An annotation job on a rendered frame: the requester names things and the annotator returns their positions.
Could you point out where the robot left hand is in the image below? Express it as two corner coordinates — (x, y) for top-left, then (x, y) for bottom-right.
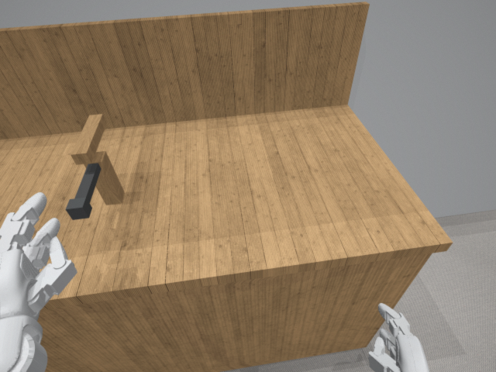
(0, 192), (77, 321)

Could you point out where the tap lever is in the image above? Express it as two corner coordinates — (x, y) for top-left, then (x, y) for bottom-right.
(66, 163), (101, 220)

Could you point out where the robot left forearm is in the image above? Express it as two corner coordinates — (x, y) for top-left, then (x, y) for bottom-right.
(0, 315), (47, 372)

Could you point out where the counter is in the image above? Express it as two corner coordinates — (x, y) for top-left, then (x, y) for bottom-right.
(0, 2), (453, 372)

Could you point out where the robot right hand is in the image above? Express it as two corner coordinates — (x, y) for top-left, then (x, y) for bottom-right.
(369, 303), (429, 372)

